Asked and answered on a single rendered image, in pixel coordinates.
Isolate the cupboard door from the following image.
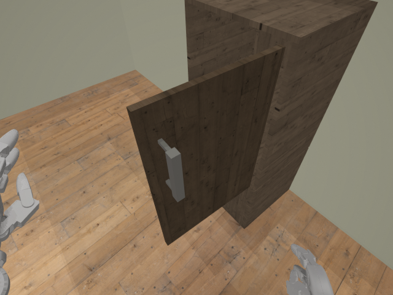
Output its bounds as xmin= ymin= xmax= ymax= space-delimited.
xmin=126 ymin=44 xmax=286 ymax=245

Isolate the handle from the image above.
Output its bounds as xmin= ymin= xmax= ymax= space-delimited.
xmin=158 ymin=138 xmax=185 ymax=202

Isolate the robot left hand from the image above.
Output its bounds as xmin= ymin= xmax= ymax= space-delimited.
xmin=0 ymin=129 xmax=39 ymax=247

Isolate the robot right hand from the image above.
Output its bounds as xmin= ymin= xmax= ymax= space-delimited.
xmin=286 ymin=244 xmax=334 ymax=295

